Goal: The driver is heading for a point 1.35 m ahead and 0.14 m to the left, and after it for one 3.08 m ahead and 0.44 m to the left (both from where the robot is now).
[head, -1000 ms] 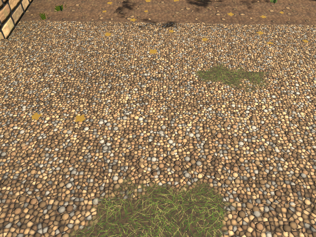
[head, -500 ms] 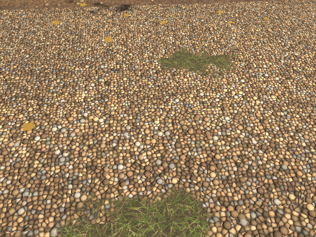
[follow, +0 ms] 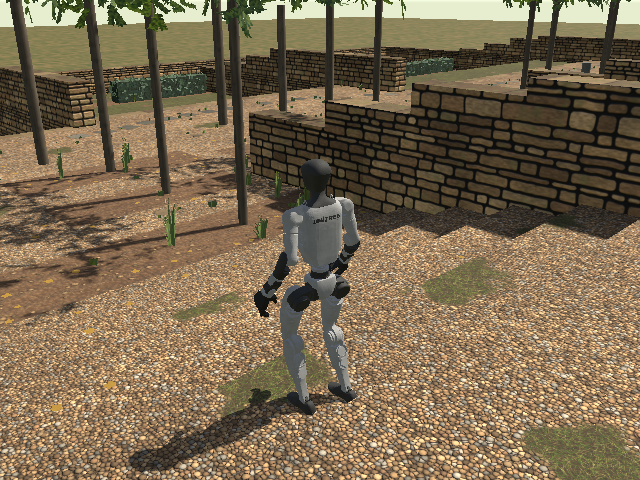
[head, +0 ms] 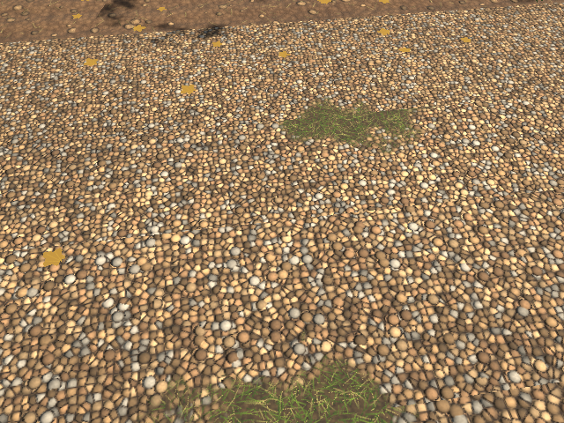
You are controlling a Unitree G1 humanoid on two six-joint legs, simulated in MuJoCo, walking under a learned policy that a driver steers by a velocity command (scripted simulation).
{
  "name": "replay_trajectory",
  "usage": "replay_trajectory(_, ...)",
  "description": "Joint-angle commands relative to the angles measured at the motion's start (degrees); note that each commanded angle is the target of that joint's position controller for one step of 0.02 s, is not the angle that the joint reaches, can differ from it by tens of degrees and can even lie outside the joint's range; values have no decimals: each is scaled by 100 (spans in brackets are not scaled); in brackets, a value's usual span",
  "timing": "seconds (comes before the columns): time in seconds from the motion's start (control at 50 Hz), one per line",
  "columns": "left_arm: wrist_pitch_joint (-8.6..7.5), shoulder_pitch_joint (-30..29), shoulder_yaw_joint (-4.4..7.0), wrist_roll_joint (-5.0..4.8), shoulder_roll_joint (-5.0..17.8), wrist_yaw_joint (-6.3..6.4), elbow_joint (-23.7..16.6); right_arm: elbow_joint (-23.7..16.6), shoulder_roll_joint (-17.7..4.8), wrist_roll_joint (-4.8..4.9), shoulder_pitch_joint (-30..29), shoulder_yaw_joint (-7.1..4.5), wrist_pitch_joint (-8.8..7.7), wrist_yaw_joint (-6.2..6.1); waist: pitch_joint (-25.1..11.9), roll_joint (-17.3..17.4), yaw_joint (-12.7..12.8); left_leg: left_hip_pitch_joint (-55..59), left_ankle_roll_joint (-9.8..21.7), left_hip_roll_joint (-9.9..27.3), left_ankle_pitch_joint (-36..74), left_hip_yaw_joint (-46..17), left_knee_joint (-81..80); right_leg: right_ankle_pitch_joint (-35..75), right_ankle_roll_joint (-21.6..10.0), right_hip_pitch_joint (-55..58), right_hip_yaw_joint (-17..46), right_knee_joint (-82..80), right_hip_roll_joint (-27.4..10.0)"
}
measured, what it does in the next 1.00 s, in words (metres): walks ahead: right foot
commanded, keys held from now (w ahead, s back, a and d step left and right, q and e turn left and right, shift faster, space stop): no key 0.32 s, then w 0.68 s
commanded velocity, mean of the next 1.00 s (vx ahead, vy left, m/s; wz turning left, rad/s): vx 0.23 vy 0.00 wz -0.01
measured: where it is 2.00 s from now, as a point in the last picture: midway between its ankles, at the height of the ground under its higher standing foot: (322, 400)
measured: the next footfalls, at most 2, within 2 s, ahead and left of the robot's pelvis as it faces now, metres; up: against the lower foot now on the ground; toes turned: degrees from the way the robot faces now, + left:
right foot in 0.68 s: +0.14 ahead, -0.16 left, +0.00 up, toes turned -1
left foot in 1.10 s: +0.38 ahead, +0.04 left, +0.00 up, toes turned +1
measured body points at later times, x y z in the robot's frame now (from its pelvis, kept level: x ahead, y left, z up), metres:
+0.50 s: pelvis +0.02 +0.00 +0.01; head +0.04 -0.01 +0.46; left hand +0.12 +0.27 -0.12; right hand +0.09 -0.29 -0.12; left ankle +0.02 +0.08 -0.73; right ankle -0.01 -0.15 -0.69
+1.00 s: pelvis +0.20 -0.07 +0.01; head +0.21 -0.07 +0.46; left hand +0.12 +0.13 -0.14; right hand +0.39 -0.29 -0.10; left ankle +0.37 +0.07 -0.68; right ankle +0.10 -0.16 -0.73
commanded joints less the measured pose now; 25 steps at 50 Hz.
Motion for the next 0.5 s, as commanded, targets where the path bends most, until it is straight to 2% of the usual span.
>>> replay_trajectory(0.02, -65, 51, 128, 6, 634, 25, -196, -284, -805, -8, -156, -224, -63, -22, -500, 95, -68, 1249, 65, 707, 1971, -767, -437, 744, -72, -730, -49, -335, -201)
replay_trajectory(0.32, -47, -278, 76, 38, 840, 58, 232, 57, -946, -18, -188, -301, -53, -56, -306, -12, -69, 1201, 81, 514, 1386, -756, -627, 639, -90, -510, -125, -404, -276)
replay_trajectory(0.34, -26, -176, 86, 63, 878, 75, 301, 133, -1007, -29, -22, -332, -33, -81, -269, 10, -102, 1222, 143, 528, 589, -816, -801, 177, -126, -544, -141, -453, -252)
replay_trajectory(0.36, -9, -143, 149, 157, 1049, 137, 317, 221, -1298, -110, 286, -467, -14, -161, -85, 94, -243, 1248, 383, 593, -894, -978, -1059, -681, -251, -786, -201, -327, -154)
replay_trajectory(0.38, -18, -166, 189, 266, 1081, 216, 306, 379, -1426, -201, 747, -544, -18, -262, 117, 260, -403, 1332, 755, 904, -2212, -1536, -1448, -1237, -350, -1149, -193, -37, -138)
replay_trajectory(0.4, -51, -330, 151, 347, 888, 277, 257, 535, -1332, -260, 1277, -539, -60, -403, 279, 513, -596, 1674, 1177, 1448, -2884, -2420, -1893, -1233, -378, -1673, -273, 503, -100)
replay_trajectory(0.42, -117, -598, 75, 388, 626, 315, 191, 592, -1072, -218, 1585, -446, -88, -539, 436, 667, -738, 1955, 1484, 1980, -2999, -3112, -2240, -1066, -414, -2119, -348, 873, -175)
replay_trajectory(0.44, -174, -921, 1, 432, 434, 363, 132, 597, -756, -221, 1827, -320, -117, -645, 442, 690, -922, 2063, 1570, 2256, -2708, -3459, -2506, -1279, -468, -2397, -129, 1568, -320)
replay_trajectory(0.46, -213, -996, -24, 475, 353, 393, 124, 576, -538, -276, 1850, -218, -157, -711, 342, 664, -879, 2153, 1497, 2296, -2353, -3404, -2632, -1408, -593, -2487, 19, 2155, -396)
replay_trajectory(0.48, -243, -900, -5, 503, 370, 390, 143, 529, -443, -307, 1692, -145, -178, -753, 351, 554, -697, 2045, 1340, 2122, -2078, -3056, -2708, -1324, -713, -2369, -2, 2364, -408)
replay_trajectory(0.5, -253, -782, 21, 541, 397, 359, 191, 459, -449, -281, 1463, -112, -174, -772, 438, 436, -538, 1801, 1171, 1865, -1870, -2582, -2802, -1203, -789, -2069, -167, 2155, -386)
